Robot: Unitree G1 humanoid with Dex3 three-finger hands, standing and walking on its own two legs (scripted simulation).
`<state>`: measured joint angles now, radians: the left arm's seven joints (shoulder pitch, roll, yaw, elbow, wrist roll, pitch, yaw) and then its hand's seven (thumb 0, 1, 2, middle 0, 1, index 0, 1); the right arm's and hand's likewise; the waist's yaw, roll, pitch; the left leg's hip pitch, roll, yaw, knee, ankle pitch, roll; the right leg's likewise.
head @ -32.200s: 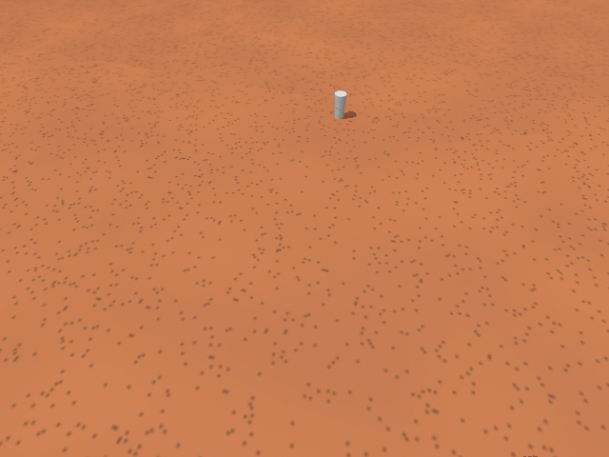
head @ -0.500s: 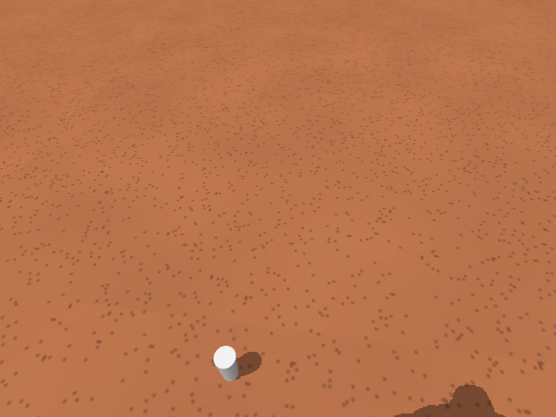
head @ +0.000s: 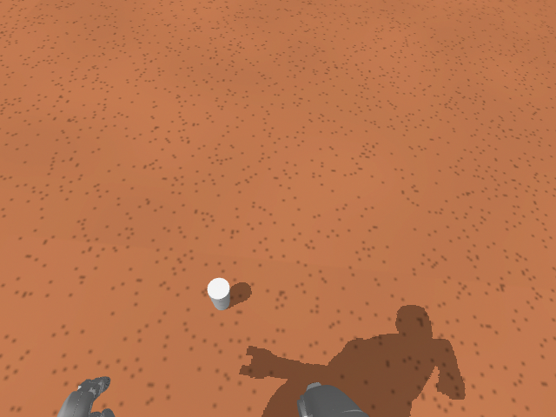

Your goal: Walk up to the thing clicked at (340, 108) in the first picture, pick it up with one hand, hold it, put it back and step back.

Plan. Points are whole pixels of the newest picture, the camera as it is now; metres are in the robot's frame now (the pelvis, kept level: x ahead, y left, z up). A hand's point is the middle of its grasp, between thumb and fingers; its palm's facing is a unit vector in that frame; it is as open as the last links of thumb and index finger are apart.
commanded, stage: step back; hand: left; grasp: from the side
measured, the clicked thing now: (220, 296) +0.51 +0.16 -0.69
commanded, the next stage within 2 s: none
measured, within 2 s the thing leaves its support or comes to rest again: neither
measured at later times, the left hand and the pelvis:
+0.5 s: hand out of the picture +0.04 +0.25 -0.14, palm faces -0.04 -0.93 -0.38, open 7.4 cm; pelvis -0.10 +0.01 +0.00, yaw -2 degrees
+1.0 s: hand out of the picture -0.13 +0.27 -0.17, palm faces -0.11 -0.92 -0.39, open 7.4 cm; pelvis -0.25 +0.00 -0.02, yaw -7 degrees
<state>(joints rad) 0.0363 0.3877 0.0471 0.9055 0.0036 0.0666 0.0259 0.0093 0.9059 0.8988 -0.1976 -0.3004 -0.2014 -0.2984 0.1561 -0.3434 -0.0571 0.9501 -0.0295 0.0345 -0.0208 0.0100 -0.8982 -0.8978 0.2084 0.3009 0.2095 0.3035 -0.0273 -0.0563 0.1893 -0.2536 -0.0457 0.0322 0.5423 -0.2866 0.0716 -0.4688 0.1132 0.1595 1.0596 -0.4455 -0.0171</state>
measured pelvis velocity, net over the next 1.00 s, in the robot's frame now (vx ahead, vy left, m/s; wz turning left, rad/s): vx -0.25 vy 0.00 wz -0.12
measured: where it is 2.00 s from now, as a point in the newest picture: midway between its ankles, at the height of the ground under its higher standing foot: outside the picture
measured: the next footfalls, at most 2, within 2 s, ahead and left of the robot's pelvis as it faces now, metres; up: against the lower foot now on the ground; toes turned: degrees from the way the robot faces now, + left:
right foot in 0.20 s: -0.01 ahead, -0.12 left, +0.00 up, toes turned +2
left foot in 0.56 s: -0.10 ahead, +0.12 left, +0.00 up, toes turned -4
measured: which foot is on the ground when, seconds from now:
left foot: down 0.00-0.26, up 0.28-0.54, down 0.56-1.00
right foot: up 0.00-0.18, down 0.20-0.58, up 0.60-1.00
